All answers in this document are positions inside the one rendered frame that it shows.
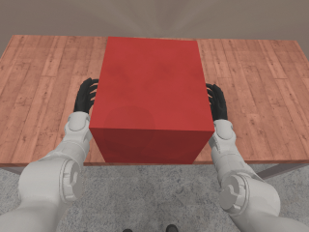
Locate right robot forearm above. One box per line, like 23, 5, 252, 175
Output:
208, 119, 281, 214

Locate robot left hand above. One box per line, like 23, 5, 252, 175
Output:
73, 77, 99, 114

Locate robot right upper arm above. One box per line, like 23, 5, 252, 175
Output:
218, 174, 309, 232

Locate left robot forearm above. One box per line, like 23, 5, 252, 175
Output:
17, 111, 93, 201

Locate table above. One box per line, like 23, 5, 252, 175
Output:
0, 35, 309, 180

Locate carton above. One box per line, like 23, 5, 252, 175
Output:
89, 36, 215, 164

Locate robot right hand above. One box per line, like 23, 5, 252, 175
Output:
206, 83, 228, 121

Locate robot left upper arm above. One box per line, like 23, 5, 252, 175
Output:
0, 159, 83, 232

